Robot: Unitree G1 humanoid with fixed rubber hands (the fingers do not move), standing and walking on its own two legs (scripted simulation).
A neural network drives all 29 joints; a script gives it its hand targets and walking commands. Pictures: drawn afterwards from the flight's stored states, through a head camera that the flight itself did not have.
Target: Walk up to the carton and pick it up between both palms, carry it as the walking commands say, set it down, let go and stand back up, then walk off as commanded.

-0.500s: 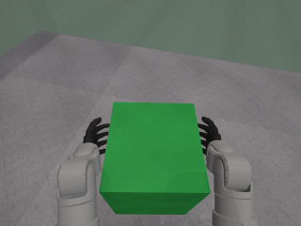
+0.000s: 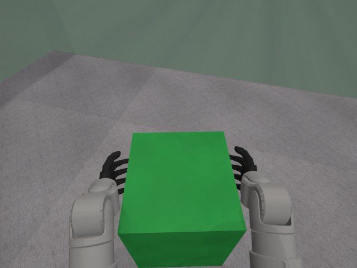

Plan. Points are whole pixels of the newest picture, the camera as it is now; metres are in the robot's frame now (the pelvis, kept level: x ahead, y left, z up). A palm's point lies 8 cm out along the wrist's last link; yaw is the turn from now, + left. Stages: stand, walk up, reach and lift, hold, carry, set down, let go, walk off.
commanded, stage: carry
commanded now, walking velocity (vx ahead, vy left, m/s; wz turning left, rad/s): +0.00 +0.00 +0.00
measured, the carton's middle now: (179, 202) +0.26 +0.00 +0.02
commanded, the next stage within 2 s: hold in 1.82 s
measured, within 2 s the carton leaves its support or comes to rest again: neither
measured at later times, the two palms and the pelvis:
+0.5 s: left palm (107, 185) +0.27 +0.15 +0.08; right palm (245, 181) +0.27 -0.14 +0.08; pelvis +0.00 +0.01 +0.00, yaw +0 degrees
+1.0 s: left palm (104, 180) +0.28 +0.17 +0.07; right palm (236, 177) +0.29 -0.12 +0.07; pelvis +0.01 +0.02 +0.00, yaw +0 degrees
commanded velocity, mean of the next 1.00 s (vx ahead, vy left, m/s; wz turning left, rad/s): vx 0.00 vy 0.00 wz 0.00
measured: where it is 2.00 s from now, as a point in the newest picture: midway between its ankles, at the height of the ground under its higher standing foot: outside the picture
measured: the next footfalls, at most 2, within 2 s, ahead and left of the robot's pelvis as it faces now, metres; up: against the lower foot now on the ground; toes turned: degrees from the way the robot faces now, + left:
none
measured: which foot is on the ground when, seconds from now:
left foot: down 0.00-1.00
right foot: down 0.00-1.00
